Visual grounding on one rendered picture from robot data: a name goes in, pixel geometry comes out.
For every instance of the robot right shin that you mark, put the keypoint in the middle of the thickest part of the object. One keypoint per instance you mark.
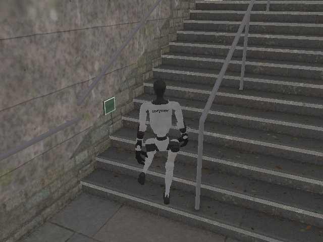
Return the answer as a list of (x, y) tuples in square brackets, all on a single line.
[(168, 180)]

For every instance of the robot left upper arm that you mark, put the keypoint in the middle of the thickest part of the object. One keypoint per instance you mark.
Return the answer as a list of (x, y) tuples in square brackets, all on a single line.
[(142, 117)]

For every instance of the robot right hand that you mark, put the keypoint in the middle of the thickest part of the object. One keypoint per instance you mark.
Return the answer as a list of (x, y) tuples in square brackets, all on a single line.
[(185, 141)]

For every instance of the robot left hand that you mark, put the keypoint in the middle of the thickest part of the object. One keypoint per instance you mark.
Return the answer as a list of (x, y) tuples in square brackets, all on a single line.
[(139, 158)]

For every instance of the left robot forearm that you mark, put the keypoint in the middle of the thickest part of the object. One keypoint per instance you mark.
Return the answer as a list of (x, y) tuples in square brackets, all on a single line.
[(139, 139)]

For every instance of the robot left thigh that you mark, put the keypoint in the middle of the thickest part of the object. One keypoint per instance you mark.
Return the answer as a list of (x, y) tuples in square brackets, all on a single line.
[(150, 145)]

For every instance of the right robot forearm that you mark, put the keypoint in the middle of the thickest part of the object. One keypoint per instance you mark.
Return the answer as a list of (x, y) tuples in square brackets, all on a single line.
[(184, 132)]

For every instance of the robot right upper arm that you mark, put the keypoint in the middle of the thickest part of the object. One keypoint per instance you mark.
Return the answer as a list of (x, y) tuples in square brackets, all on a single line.
[(178, 114)]

